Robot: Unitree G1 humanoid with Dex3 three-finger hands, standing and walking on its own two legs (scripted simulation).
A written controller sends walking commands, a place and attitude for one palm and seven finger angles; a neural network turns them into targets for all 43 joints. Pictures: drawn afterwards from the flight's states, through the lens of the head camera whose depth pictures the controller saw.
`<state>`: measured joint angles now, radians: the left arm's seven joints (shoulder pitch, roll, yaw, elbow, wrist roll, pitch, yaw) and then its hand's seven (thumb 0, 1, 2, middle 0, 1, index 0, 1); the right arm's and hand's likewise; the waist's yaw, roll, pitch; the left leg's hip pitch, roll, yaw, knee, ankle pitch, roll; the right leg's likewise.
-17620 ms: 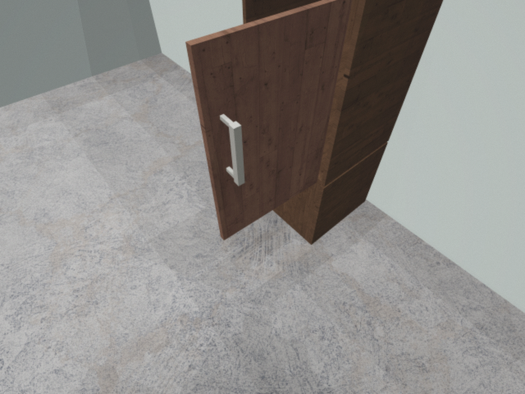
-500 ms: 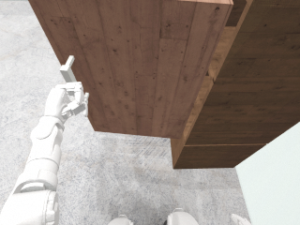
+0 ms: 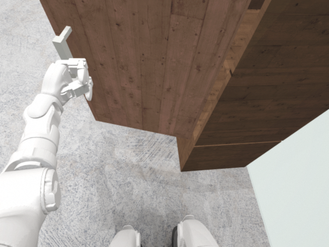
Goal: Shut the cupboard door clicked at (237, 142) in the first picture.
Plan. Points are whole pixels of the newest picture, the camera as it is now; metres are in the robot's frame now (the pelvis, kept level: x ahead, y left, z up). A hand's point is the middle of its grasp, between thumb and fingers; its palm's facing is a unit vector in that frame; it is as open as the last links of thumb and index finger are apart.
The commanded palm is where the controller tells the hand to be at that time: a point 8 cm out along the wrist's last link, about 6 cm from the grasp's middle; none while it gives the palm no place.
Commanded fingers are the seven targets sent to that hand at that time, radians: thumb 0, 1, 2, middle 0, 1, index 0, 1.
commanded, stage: push the door shut along its arc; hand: left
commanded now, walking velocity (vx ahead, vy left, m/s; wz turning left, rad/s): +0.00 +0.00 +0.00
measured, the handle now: (74, 62) +0.55 +0.20 +0.07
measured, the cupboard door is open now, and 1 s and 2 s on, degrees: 74 61 57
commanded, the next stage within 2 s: pull the fist back off the door in 0.92 s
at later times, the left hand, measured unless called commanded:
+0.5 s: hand (109, 66) +0.54 +0.11 +0.07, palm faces -0.39 -0.92 -0.01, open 3.1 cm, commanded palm +0.55 +0.15 +0.08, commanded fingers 0.00 0.90 0.90 -1.30 -1.50 -1.30 -1.50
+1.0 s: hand (121, 59) +0.56 +0.08 +0.08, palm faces -0.45 -0.89 -0.01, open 3.4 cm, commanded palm +0.59 +0.10 +0.08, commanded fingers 0.00 0.90 0.90 -1.30 -1.50 -1.30 -1.50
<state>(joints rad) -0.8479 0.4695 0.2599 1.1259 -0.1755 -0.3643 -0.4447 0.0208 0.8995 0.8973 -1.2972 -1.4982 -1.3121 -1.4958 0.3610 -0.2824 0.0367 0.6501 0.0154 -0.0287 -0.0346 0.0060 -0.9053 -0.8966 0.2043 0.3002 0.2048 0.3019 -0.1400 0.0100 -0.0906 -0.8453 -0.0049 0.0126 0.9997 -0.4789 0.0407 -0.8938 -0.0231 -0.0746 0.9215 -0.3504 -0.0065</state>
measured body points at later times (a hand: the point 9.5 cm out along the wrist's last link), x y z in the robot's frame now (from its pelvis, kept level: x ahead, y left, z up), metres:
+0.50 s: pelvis +0.01 +0.01 -0.02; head +0.16 +0.02 +0.41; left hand +0.55 +0.17 +0.08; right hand +0.00 -0.27 -0.12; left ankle +0.00 +0.09 -0.68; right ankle +0.05 -0.12 -0.68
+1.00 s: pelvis +0.02 -0.01 -0.02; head +0.18 +0.01 +0.40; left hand +0.58 +0.13 +0.08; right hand -0.01 -0.28 -0.12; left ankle +0.00 +0.09 -0.68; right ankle +0.05 -0.12 -0.68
